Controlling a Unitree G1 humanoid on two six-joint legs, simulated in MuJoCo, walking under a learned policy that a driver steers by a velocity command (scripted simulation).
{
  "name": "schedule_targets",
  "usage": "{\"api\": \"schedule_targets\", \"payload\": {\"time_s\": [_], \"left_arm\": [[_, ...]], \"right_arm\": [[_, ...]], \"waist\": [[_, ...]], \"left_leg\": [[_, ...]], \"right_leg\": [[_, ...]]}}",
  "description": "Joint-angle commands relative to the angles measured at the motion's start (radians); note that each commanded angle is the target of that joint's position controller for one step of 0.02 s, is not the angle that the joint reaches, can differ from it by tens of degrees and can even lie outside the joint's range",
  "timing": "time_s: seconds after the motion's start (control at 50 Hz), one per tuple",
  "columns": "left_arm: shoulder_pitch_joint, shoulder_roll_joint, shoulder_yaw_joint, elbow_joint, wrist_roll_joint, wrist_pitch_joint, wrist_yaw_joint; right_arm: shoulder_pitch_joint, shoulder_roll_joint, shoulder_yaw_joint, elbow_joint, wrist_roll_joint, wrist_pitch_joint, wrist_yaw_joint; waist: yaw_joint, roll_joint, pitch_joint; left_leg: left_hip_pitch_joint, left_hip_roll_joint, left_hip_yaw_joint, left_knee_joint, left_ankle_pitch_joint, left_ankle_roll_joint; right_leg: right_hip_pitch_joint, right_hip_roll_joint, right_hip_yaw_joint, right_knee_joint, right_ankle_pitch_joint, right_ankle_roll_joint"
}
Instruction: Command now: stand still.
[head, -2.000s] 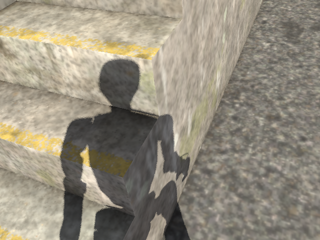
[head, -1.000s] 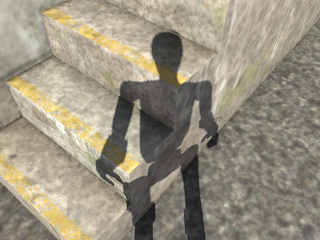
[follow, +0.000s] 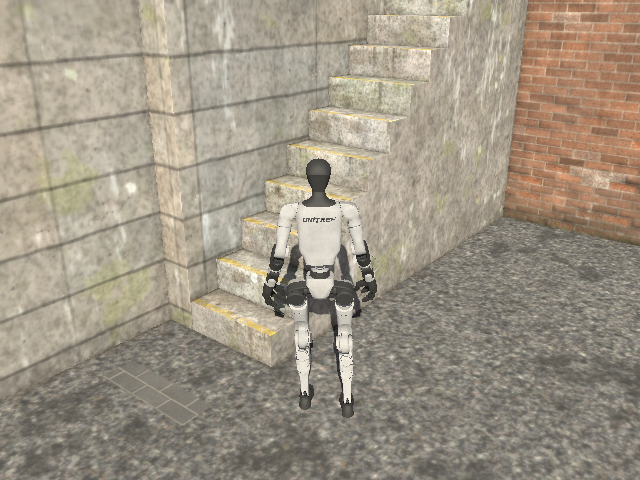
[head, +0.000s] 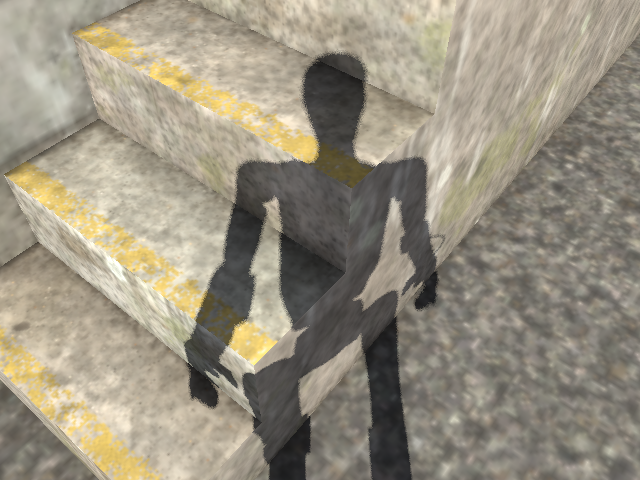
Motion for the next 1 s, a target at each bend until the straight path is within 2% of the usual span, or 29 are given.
{"api": "schedule_targets", "payload": {"time_s": [0.02, 0.5, 1.0], "left_arm": [[0.03, 0.094, 0.021, -0.024, -0.001, -0.01, 0.002], [0.026, 0.096, 0.004, 0.109, -0.002, -0.008, 0.0], [0.033, 0.094, -0.01, 0.165, -0.001, -0.005, 0.002]], "right_arm": [[-0.032, -0.115, -0.019, -0.033, 0.0, -0.01, -0.004], [-0.014, -0.127, -0.015, 0.034, 0.002, -0.008, -0.008], [0.016, -0.121, -0.013, 0.051, 0.002, -0.003, -0.012]], "waist": [[-0.001, 0.009, -0.046], [-0.004, 0.005, -0.031], [-0.003, 0.004, -0.023]], "left_leg": [[0.08, 0.121, -0.137, -0.093, 0.125, 0.037], [0.082, 0.109, -0.12, -0.096, 0.123, 0.035], [0.085, 0.104, -0.11, -0.091, 0.127, 0.031]], "right_leg": [[-0.057, -0.027, 0.026, -0.06, 0.116, -0.015], [-0.062, -0.021, 0.017, -0.075, 0.111, -0.023], [-0.074, -0.017, 0.012, -0.077, 0.102, -0.03]]}}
